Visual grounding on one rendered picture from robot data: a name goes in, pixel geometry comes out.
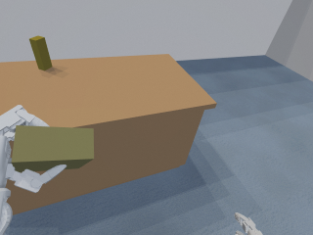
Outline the table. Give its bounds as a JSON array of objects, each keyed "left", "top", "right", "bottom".
[{"left": 0, "top": 54, "right": 217, "bottom": 215}]

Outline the robot right hand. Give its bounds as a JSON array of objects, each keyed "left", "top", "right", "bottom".
[{"left": 234, "top": 212, "right": 263, "bottom": 235}]

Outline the left robot forearm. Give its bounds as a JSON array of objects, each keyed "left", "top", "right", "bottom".
[{"left": 0, "top": 187, "right": 13, "bottom": 235}]

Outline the robot left hand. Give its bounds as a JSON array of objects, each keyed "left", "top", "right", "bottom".
[{"left": 0, "top": 105, "right": 67, "bottom": 193}]

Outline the sponge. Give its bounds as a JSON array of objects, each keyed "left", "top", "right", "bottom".
[{"left": 11, "top": 125, "right": 94, "bottom": 172}]

